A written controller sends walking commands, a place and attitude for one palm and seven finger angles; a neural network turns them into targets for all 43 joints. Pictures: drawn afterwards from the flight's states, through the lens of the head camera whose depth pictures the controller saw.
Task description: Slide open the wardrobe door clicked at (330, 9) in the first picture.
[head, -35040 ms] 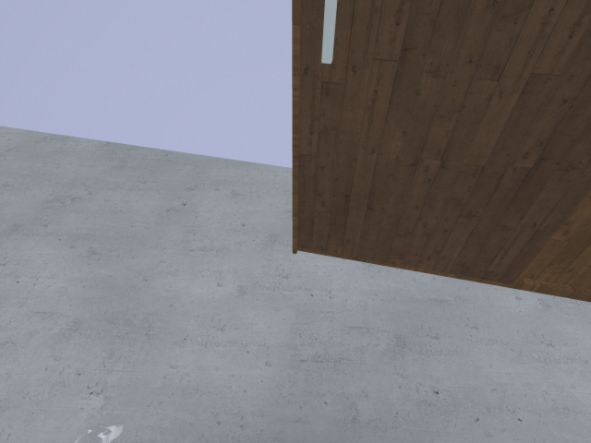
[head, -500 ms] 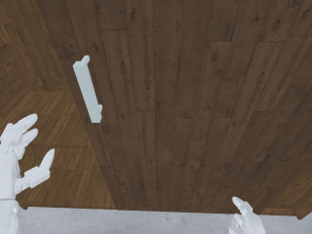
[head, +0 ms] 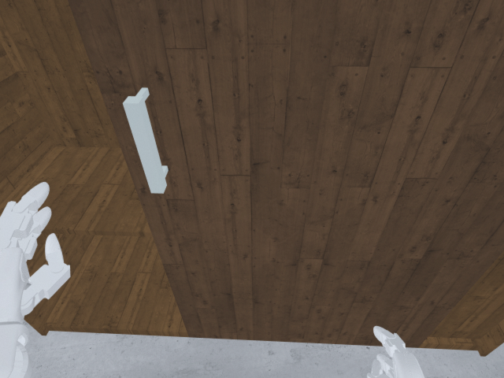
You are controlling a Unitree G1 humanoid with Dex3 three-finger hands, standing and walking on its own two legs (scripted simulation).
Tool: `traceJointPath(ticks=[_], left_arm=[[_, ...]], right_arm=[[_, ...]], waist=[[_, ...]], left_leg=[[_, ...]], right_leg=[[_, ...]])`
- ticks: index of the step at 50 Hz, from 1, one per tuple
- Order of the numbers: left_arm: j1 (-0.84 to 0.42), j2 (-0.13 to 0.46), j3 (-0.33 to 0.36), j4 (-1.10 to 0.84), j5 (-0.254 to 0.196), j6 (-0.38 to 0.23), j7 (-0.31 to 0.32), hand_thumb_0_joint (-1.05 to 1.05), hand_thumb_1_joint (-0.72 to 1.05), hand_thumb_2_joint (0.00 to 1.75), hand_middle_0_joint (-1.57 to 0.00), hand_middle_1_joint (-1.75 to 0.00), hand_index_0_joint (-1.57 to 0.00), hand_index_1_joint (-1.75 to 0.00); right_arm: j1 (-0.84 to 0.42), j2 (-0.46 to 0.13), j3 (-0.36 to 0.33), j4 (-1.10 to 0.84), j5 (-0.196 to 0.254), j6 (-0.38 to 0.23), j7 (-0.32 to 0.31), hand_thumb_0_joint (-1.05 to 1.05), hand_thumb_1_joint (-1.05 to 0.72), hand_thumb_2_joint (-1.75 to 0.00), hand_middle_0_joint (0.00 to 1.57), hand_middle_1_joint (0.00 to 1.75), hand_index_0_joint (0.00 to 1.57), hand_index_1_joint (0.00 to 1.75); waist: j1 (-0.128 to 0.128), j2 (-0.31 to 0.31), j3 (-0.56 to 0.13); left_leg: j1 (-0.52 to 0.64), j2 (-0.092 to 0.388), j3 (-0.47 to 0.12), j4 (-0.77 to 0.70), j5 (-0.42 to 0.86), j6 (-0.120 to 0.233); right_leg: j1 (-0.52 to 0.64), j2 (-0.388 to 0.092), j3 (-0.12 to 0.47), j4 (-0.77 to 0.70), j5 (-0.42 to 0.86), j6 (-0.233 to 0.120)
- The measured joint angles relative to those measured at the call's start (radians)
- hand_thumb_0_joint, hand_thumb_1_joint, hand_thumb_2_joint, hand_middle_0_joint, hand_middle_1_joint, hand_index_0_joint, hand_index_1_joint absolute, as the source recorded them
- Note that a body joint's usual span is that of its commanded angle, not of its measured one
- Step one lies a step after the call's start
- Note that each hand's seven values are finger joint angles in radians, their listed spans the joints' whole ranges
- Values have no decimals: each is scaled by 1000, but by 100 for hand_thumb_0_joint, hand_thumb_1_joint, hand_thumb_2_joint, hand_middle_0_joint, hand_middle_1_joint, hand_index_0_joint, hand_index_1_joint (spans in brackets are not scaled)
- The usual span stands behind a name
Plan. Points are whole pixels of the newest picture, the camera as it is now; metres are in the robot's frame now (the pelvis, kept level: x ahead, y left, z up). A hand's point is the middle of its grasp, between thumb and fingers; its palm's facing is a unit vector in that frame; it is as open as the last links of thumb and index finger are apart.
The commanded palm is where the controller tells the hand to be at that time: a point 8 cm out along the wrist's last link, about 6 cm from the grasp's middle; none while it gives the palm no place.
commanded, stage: step back with the hand held close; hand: left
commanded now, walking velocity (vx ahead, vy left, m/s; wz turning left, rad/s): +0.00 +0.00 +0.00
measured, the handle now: (151, 142) +0.43 +0.25 +0.18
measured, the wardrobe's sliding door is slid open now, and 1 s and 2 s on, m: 0.59 0.59 0.59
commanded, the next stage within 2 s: stop stepping back and stand still in 1.20 s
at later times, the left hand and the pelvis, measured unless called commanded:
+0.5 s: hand (18, 298) +0.14 +0.29 +0.16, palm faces +0.42 -0.77 -0.48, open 7.4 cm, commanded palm +0.09 +0.32 +0.17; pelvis -0.05 +0.02 -0.01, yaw -1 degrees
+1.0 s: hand out of the picture +0.06 +0.32 +0.17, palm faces +0.51 -0.73 -0.46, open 7.4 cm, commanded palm +0.00 +0.34 +0.17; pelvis -0.12 +0.03 -0.02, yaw +4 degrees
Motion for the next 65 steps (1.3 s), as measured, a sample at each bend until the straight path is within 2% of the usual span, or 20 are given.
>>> traceJointPath(ticks=[3, 8, 14, 20, 26, 36, 41, 45, 48, 51, 54, 56, 59, 62, 65], left_arm=[[-6, 6, 8, 6, 1, -8, -1, 2, 88, 89, -21, -30, -21, -30], [-19, 36, 77, 7, 13, -68, 17, 2, 89, 90, -21, -30, -21, -30], [69, 26, 44, -42, 18, -80, 15, 2, 89, 90, -21, -30, -21, -30], [115, 75, 59, -73, 21, -94, 13, 2, 88, 89, -21, -30, -22, -30], [80, 80, 105, -65, 39, -123, 31, 2, 88, 89, -21, -30, -22, -30], [36, 29, 91, -51, 84, -160, 31, 2, 88, 90, -21, -30, -21, -30], [42, 43, 97, -94, 75, -186, 38, 2, 88, 90, -21, -30, -21, -30], [30, 60, 110, -107, 83, -204, 42, 2, 88, 90, -21, -30, -21, -30], [11, 79, 122, -105, 94, -210, 33, 2, 88, 90, -21, -30, -22, -30], [37, 90, 161, -104, 92, -230, 29, 1, 88, 89, -21, -30, -22, -30], [62, 81, 187, -96, 70, -241, 28, 1, 88, 90, -21, -30, -21, -30], [48, 70, 182, -89, 53, -246, 30, 1, 89, 90, -21, -30, -21, -30], [-7, 37, 111, -79, 47, -235, 20, 2, 89, 90, -20, -30, -21, -30], [-18, 52, 58, -123, 45, -223, 6, 2, 89, 90, -21, -30, -21, -30], [30, 104, 66, -169, 38, -233, -4, 2, 88, 90, -21, -30, -21, -30]], right_arm=[[3, -6, -3, -2, 4, 4, -3, 1, -90, -90, 20, 30, 20, 30], [-15, -21, -6, -30, 7, 41, 0, 1, -90, -90, 20, 30, 20, 30], [-27, -40, -30, -74, 14, 77, -3, 1, -90, -90, 20, 30, 20, 30], [-11, -27, -38, -97, 22, 97, -17, 1, -90, -90, 20, 30, 20, 30], [7, -20, -28, -107, 24, 78, -21, 1, -90, -90, 20, 30, 20, 30], [30, -10, -25, -91, 13, 31, -11, 1, -90, -90, 20, 30, 20, 30], [27, -6, -24, -79, 5, 12, -4, 1, -90, -90, 20, 30, 20, 30], [26, -9, -26, -82, 3, -4, -9, 1, -90, -90, 20, 30, 20, 30], [42, -6, -39, -79, -2, -20, -13, 1, -90, -90, 20, 30, 20, 30], [46, 8, -41, -60, -4, -25, -3, 1, -90, -90, 20, 30, 20, 30], [21, 21, -38, -47, -11, -41, 6, 1, -90, -90, 20, 30, 20, 30], [-20, 30, -34, -40, -13, -51, 10, 1, -90, -90, 20, 30, 20, 30], [-76, 28, -35, -19, -12, -45, 10, 1, -90, -90, 20, 30, 20, 30], [-83, 39, -31, -16, 0, -32, 7, 1, -90, -90, 20, 30, 20, 30], [-55, 50, -28, -28, 3, -13, 2, 1, -90, -90, 20, 30, 20, 30]], waist=[[-2, 2, -2], [-29, 3, -11], [-59, 3, -8], [-65, -23, -8], [-56, -37, -5], [-56, -45, -4], [-57, -67, 9], [-71, -65, 24], [-92, -39, 17], [-79, -35, -30], [-51, -40, -55], [-25, -55, -36], [-15, -20, 25], [-34, -25, 41], [-75, -44, 10]], left_leg=[[-10, 5, -3, 6, 3, -1], [-98, 17, -12, 40, 7, -1], [-154, 2, 11, 34, 34, 13], [-191, -9, 21, 49, 49, 26], [-230, -14, 22, 90, 55, 39], [-319, -20, 10, 204, -25, 54], [-350, -15, 10, 218, -21, 45], [-364, -10, 6, 212, 27, 59], [-380, 2, -16, 201, 111, 66], [-416, 14, -15, 190, 110, 63], [-460, 34, 7, 152, 155, 51], [-484, 46, 38, 118, 193, 41], [-466, 82, 34, 54, 259, 31], [-440, 92, 34, 29, 290, 31], [-439, 86, 23, 71, 233, 12]], right_leg=[[-3, 5, -3, -7, 8, -2], [-66, 17, -13, -22, 37, -3], [-143, 0, 7, 4, 54, 13], [-189, -13, 15, 37, 62, 24], [-226, -19, 15, 76, 70, 32], [-288, -1, 45, 150, 62, 32], [-309, 1, 42, 143, 87, 33], [-329, 21, 59, 186, 46, 43], [-300, 58, 79, 330, 4, 48], [-221, 77, 95, 370, -91, 47], [-117, 66, 85, 232, -167, 34], [-84, 53, 94, 97, -190, 24], [-93, 86, 95, 71, -130, 24], [-91, 97, 96, 93, -117, 29], [-82, 96, 95, 116, -128, 28]])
